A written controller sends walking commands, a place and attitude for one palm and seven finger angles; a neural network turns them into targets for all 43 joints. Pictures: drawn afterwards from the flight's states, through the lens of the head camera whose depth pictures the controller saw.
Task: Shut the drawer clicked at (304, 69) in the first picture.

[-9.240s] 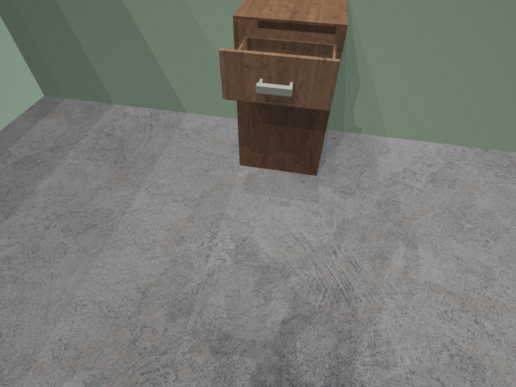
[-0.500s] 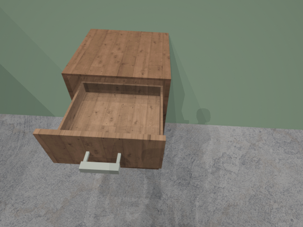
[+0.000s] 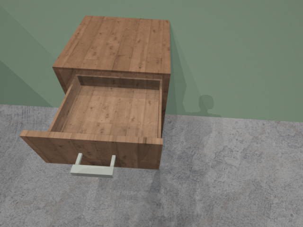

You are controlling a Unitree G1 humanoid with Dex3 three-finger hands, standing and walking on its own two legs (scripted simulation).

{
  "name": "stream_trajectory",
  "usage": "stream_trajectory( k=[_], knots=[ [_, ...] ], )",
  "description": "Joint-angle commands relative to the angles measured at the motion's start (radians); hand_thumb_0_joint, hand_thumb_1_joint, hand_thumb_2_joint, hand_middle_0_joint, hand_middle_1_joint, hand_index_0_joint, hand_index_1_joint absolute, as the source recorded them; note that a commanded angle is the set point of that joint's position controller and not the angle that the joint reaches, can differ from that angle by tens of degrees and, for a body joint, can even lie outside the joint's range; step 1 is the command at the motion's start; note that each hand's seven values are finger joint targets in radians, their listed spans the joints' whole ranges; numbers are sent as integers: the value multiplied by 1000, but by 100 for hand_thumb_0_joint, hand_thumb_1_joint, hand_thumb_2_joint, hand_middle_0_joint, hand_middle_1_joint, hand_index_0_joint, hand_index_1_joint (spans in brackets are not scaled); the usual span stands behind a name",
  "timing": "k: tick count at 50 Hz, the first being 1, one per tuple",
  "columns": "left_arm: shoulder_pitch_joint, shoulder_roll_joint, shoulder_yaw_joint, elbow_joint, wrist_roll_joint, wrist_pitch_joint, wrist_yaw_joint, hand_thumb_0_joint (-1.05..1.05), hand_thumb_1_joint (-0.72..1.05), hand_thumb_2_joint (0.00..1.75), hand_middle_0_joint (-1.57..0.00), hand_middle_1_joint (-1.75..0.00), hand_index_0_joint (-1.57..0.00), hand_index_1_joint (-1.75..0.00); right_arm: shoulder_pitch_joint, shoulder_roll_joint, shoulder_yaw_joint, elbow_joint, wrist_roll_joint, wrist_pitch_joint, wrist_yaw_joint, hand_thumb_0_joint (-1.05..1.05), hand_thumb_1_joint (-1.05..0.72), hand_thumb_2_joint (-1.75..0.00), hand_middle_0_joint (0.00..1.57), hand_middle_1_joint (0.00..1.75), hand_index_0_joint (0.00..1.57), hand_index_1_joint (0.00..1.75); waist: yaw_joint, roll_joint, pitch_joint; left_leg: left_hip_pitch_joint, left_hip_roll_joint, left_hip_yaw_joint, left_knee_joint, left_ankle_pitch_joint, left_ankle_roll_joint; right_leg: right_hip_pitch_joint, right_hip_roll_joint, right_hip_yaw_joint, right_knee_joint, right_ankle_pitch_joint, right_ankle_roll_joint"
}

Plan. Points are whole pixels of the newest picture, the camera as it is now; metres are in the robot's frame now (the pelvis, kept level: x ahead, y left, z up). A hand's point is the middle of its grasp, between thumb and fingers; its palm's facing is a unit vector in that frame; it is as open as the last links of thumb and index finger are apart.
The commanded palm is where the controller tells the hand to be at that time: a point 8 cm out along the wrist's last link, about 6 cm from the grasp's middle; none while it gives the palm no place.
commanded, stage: come to a stop and stand still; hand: left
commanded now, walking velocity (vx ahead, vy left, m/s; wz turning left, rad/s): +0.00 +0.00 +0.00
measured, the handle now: (94, 164) +0.30 +0.20 -0.07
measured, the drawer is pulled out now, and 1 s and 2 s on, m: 0.30 0.30 0.30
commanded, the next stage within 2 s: look again from close up in 0.76 s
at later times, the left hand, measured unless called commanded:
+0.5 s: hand out of the picture -0.03 +0.25 -0.17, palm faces -0.02 -0.97 -0.23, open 7.4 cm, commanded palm none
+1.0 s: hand out of the picture -0.06 +0.21 -0.17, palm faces +0.02 -0.98 -0.17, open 7.4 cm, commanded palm none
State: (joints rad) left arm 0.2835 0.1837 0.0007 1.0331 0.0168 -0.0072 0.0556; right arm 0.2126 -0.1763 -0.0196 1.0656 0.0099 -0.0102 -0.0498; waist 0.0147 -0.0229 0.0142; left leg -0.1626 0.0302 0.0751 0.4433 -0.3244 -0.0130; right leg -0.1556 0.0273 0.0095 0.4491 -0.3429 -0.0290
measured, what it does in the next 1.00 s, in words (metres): shifts its weight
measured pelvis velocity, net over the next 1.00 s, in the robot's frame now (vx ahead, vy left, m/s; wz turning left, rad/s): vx -0.04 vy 0.05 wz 0.02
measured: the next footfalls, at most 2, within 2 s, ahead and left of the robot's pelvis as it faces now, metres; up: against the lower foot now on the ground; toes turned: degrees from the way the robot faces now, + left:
none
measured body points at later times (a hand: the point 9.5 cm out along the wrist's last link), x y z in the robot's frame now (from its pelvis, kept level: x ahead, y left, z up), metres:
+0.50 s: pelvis -0.06 +0.06 +0.00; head -0.05 +0.06 +0.45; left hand -0.03 +0.30 -0.15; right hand -0.03 -0.18 -0.15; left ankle -0.05 +0.12 -0.74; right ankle -0.06 -0.10 -0.74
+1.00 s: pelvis -0.04 +0.05 +0.00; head -0.03 +0.05 +0.45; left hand -0.06 +0.26 -0.16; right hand -0.03 -0.17 -0.16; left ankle -0.05 +0.12 -0.74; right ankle -0.06 -0.10 -0.74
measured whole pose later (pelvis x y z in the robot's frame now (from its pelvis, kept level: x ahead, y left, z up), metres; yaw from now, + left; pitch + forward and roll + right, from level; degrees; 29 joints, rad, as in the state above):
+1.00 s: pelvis -0.04 +0.05 +0.00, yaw +1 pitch -1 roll +0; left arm 0.32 0.14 -0.03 1.11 0.02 -0.01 0.04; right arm 0.27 -0.16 0.02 1.11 0.00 -0.03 -0.02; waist 0.00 -0.01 0.03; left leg -0.16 -0.05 0.07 0.42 -0.25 0.07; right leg -0.15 -0.05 0.02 0.44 -0.28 0.05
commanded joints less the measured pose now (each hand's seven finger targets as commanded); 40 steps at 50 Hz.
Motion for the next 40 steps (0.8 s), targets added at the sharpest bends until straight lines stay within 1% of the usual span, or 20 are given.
stream_trajectory(
  k=[1,2,3,4,5,6,8,9,10,12,13,14,17,18,21,25,29,37,38,40],
  knots=[
    [91,121,22,-48,-4,-15,12,0,90,90,-20,-30,-20,-30,91,-83,-11,-33,-8,-11,4,0,-90,-90,20,30,20,30,-12,-3,-122,125,95,-64,30,652,36,47,-165,91,12,847,-16],
    [127,141,41,-19,-1,-30,43,0,90,90,-20,-30,-20,-30,-3,-151,-34,-121,-4,2,13,0,-90,-90,20,30,20,30,-6,81,-23,-28,75,22,250,414,0,-12,-203,121,-18,980,50],
    [115,186,44,-41,5,-28,37,0,90,90,-20,-30,-20,-30,-15,-106,-23,-145,-9,4,20,0,-90,-90,20,30,20,30,-7,59,-42,-152,12,6,216,243,-10,127,-244,167,42,1148,-1],
    [96,189,36,-65,-2,-25,23,0,90,90,-20,-30,-20,-30,31,-63,-16,-134,-15,6,24,0,-90,-90,20,30,20,30,-24,22,-84,-137,2,-19,144,48,16,131,-276,185,65,1074,-39],
    [51,162,24,-80,-3,-22,17,0,90,90,-20,-30,-20,-30,59,-67,-19,-138,-19,6,26,0,-90,-90,20,30,20,30,-45,-35,-110,-87,8,-23,90,62,24,93,-247,138,86,952,-57],
    [23,150,19,-98,-1,-17,12,0,90,90,-20,-30,-20,-30,63,-88,-23,-142,-20,7,30,0,-90,-90,20,30,20,30,-47,-43,-119,-34,18,-35,85,156,29,51,-205,102,93,808,-41],
    [3,143,14,-115,-2,-12,7,0,90,90,-20,-30,-20,-30,59,-117,-27,-149,-21,5,32,0,-90,-90,20,30,20,30,-39,-20,-125,18,61,-75,88,358,40,-13,-150,80,84,577,-18],
    [9,133,14,-116,-4,-13,8,0,90,90,-20,-30,-20,-30,52,-129,-25,-152,-22,7,30,0,-90,-90,20,30,20,30,-31,-55,-101,14,78,-92,93,392,47,-29,-135,69,68,492,-14],
    [5,125,14,-116,-6,-13,8,0,90,90,-20,-30,-20,-30,48,-135,-23,-153,-24,9,29,0,-90,-90,20,30,20,30,-30,-75,-68,0,79,-104,82,373,49,-50,-131,71,52,432,-17],
    [-18,132,11,-115,-5,-3,3,0,90,90,-20,-30,-20,-30,24,-138,-17,-154,-25,9,33,0,-90,-90,20,30,20,30,-27,4,4,-35,81,-133,27,304,57,-92,-118,62,36,252,-11],
    [-21,133,10,-118,-3,4,-1,0,90,90,-20,-30,-20,-30,24,-144,-15,-154,-28,7,36,0,-90,-90,20,30,20,30,-21,71,29,-55,89,-150,-10,282,63,-101,-102,59,34,167,-8],
    [-16,130,10,-115,-2,8,-3,0,90,90,-20,-30,-20,-30,16,-143,-12,-151,-28,7,37,0,-90,-90,20,30,20,30,-15,73,61,-87,91,-168,-39,204,70,-101,-91,45,22,86,-3],
    [-14,128,7,-107,3,10,-11,0,90,90,-20,-30,-20,-30,17,-147,-10,-150,-28,8,43,0,-90,-90,20,30,20,30,-16,42,127,-158,74,-192,-117,-66,70,-122,-85,46,-11,-16,-1],
    [-15,128,9,-109,3,12,-14,0,90,90,-20,-30,-20,-30,31,-148,-12,-147,-30,6,44,0,-90,-90,20,30,20,30,-18,72,117,-156,81,-204,-147,-87,73,-114,-81,36,3,-8,-3],
    [18,118,6,-98,6,13,-17,0,90,90,-20,-30,-20,-30,31,-164,-12,-140,-29,4,47,0,-90,-90,20,30,20,30,-8,68,96,-169,93,-231,-203,-210,79,-97,-74,12,21,-21,5],
    [39,109,4,-78,6,7,-20,0,90,90,-20,-30,-20,-30,54,-161,-9,-120,-25,-3,45,0,-90,-90,20,30,20,30,-7,56,47,-120,92,-239,-211,-164,82,-88,-83,10,12,8,4],
    [60,98,-3,-47,3,-3,-20,0,90,90,-20,-30,-20,-30,82,-145,-2,-86,-21,-12,42,0,-90,-90,20,30,20,30,-12,53,18,-56,87,-220,-193,-50,81,-86,-99,22,-17,62,2],
    [101,76,-12,17,-1,-9,-15,0,90,90,-20,-30,-20,-30,120,-123,8,-18,-16,-20,35,0,-90,-90,20,30,20,30,-17,34,51,-16,79,-185,-169,98,73,-83,-117,30,-49,131,8],
    [104,76,-13,21,-2,-9,-15,0,90,90,-20,-30,-20,-30,120,-118,8,-14,-15,-21,35,0,-90,-90,20,30,20,30,-15,49,57,-13,78,-181,-168,127,75,-82,-117,29,-54,143,8],
    [111,71,-12,32,-2,-11,-12,0,90,90,-20,-30,-20,-30,126,-113,10,-2,-14,-24,32,0,-90,-90,20,30,20,30,-16,35,42,10,74,-168,-143,205,72,-71,-121,30,-52,173,11]
  ],
)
